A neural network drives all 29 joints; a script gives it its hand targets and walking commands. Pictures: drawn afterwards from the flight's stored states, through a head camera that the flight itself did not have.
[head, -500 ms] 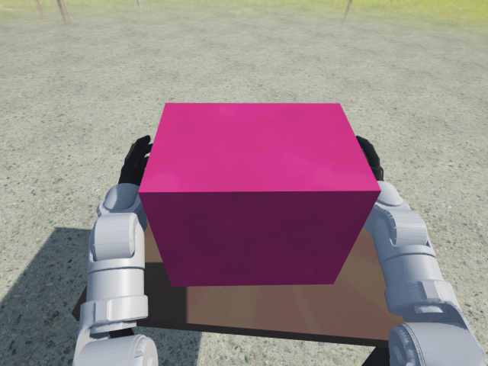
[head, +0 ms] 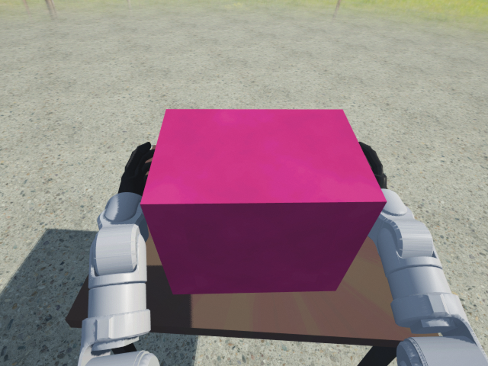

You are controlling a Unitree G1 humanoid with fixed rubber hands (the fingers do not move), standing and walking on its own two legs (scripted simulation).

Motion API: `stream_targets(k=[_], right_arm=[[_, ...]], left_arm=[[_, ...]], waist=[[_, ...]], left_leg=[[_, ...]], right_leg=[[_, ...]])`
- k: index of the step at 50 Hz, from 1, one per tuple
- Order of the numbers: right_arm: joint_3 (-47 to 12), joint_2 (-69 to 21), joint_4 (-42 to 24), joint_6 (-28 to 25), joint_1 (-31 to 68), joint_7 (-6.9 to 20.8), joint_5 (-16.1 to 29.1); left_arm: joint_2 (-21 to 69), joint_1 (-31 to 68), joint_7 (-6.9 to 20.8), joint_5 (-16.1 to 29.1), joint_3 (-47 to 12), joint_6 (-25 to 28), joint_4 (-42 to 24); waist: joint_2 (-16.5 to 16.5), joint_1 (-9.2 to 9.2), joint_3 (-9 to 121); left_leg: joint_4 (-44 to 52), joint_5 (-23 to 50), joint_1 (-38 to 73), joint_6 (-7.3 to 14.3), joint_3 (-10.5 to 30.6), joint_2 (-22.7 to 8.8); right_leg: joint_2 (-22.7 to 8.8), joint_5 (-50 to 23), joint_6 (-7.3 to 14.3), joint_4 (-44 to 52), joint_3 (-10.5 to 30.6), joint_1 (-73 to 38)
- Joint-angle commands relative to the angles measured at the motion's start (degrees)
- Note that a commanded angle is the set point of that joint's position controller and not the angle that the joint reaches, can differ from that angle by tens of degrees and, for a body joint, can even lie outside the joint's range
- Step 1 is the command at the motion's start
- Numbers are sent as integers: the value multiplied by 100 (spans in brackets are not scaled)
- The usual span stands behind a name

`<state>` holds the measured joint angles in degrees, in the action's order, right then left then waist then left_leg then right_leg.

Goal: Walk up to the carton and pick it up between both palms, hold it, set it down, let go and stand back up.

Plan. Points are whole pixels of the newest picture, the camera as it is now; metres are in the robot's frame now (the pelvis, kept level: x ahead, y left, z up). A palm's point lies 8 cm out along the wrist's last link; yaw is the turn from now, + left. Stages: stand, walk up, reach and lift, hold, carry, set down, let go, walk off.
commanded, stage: hold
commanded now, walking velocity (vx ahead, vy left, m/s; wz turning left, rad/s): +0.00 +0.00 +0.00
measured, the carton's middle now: (255, 204) +0.35 +0.00 +0.14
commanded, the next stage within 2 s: set down in 1.92 s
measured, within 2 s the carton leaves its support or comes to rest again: neither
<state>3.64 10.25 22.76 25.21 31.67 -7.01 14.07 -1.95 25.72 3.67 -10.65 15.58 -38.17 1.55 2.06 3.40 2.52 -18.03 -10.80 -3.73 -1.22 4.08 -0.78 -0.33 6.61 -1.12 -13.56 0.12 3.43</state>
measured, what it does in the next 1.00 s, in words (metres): stands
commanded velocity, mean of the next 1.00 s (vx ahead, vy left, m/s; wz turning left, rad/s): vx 0.00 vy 0.00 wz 0.00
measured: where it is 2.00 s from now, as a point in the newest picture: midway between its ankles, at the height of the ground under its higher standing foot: outside the picture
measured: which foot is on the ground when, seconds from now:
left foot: down 0.00-1.00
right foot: down 0.00-1.00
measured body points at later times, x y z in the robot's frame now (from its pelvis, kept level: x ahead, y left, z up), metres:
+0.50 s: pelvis +0.00 +0.00 +0.00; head -0.05 +0.01 +0.45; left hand +0.36 +0.19 +0.19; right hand +0.37 -0.19 +0.18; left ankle -0.01 +0.13 -0.75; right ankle +0.01 -0.13 -0.75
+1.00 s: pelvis +0.00 +0.00 +0.00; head -0.05 +0.01 +0.45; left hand +0.36 +0.18 +0.19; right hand +0.37 -0.19 +0.18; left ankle -0.01 +0.13 -0.75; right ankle +0.01 -0.13 -0.75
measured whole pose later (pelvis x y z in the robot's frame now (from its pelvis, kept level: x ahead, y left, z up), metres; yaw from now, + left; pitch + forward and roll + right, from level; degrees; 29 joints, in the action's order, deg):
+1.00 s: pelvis +0.00 +0.00 +0.00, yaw +0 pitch -4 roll -1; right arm 4.8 9.9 23.9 25.1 33.5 -6.8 12.5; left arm -2.6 28.8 3.9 -10.7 16.1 -37.8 4.3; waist 0.9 3.4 3.3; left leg -17.2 -10.1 -3.5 -1.0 4.0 -0.5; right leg -0.6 6.4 -1.2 -13.3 0.0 3.2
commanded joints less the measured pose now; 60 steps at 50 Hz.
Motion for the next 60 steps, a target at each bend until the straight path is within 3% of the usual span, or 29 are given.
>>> stream_targets(k=[1, 6, 11, 12, 20, 27, 33, 36, 40, 42, 44, 47, 50, 52, 54, 60], right_arm=[[-2283, -3134, -2297, -424, 4320, 832, 604], [-2007, -3085, -1646, -311, 4156, 835, 366], [-2017, -3103, -1422, -278, 4239, 790, 362], [-2040, -3144, -1433, -279, 4229, 776, 341], [-2295, -3255, -2084, -435, 4581, 717, 523], [-2087, -3088, -1695, -364, 4167, 777, 429], [-1890, -3065, -1458, -371, 4374, 861, 316], [-1972, -3139, -1674, -449, 4504, 866, 382], [-2224, -3160, -1978, -482, 4451, 816, 521], [-2243, -3087, -2013, -465, 4365, 813, 536], [-2188, -3034, -1913, -423, 4163, 796, 478], [-2165, -3025, -1842, -378, 4137, 773, 434], [-2125, -3053, -1771, -353, 4299, 783, 415], [-2121, -3190, -1679, -360, 4344, 792, 409], [-2242, -3289, -2032, -447, 4547, 779, 447], [-2075, -3201, -1648, -390, 4270, 792, 364]], left_arm=[[2766, 3893, 609, 1077, -3117, 389, -929], [2646, 3838, 707, 923, -2815, 293, -450], [2565, 3717, 828, 720, -2438, 242, -149], [2553, 3644, 863, 705, -2362, 232, -63], [2709, 3711, 840, 886, -2564, 356, -295], [2679, 3753, 802, 827, -2686, 304, -409], [2721, 3855, 852, 703, -2576, 203, -159], [2795, 3993, 793, 867, -2725, 295, -374], [2766, 3854, 722, 966, -2808, 395, -587], [2731, 3738, 705, 947, -2780, 394, -600], [2653, 3558, 734, 871, -2686, 339, -505], [2566, 3425, 854, 740, -2456, 253, -359], [2559, 3553, 895, 672, -2384, 205, -229], [2577, 3837, 867, 756, -2486, 278, -339], [2677, 3853, 833, 868, -2644, 325, -398], [2669, 3837, 798, 826, -2644, 319, -306]], waist=[[-442, 6, 2364], [-416, 52, 1964], [-207, -54, 1848], [-86, -46, 1808], [-5, -73, 2281], [-327, 81, 1949], [-472, 35, 1654], [-407, 80, 2130], [-316, 35, 2417], [-281, -6, 2449], [-236, 40, 2144], [-27, -29, 1905], [-86, -97, 1752], [-117, -39, 1764], [-123, -63, 2165], [-280, 56, 1955]], left_leg=[[94, 1678, 188, -225, -385, 439], [338, 925, -108, -129, -420, 427], [332, 1166, -176, -90, -444, 446], [323, 1213, -175, -54, -463, 457], [77, 1877, 94, -94, -447, 485], [195, 1616, 120, -195, -416, 433], [348, 1090, -118, -171, -426, 401], [214, 1448, 97, -191, -402, 402], [34, 2043, 258, -204, -378, 442], [22, 2131, 344, -226, -372, 441], [52, 2061, 279, -209, -381, 435], [191, 1707, 61, -117, -437, 448], [295, 1372, -87, -92, -455, 445], [283, 1329, -104, -83, -468, 462], [199, 1484, -19, -70, -459, 474], [250, 1323, 37, -120, -424, 439]], right_leg=[[395, -1140, 70, -174, -188, -838], [296, -605, 68, -71, -169, -813], [323, -959, 16, -119, -178, -1066], [320, -1049, -5, -103, -168, -1129], [412, -1528, -4, -163, -208, -1190], [375, -1075, 79, -89, -211, -977], [327, -446, 113, -11, -224, -830], [384, -740, 91, -83, -253, -870], [420, -1448, 43, -194, -240, -1087], [441, -1457, 41, -183, -253, -1069], [413, -1462, 49, -142, -235, -1041], [386, -1360, 8, -129, -218, -1179], [355, -1007, 36, -67, -205, -1083], [344, -966, 27, -67, -193, -996], [356, -1172, 8, -122, -191, -1100], [334, -939, 45, -81, -208, -939]])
